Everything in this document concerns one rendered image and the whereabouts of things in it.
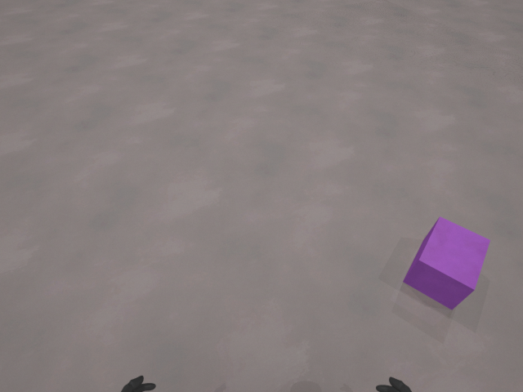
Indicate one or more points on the robot left hand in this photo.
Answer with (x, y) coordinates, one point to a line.
(135, 385)

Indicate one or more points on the carton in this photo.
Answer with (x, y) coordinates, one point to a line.
(448, 263)

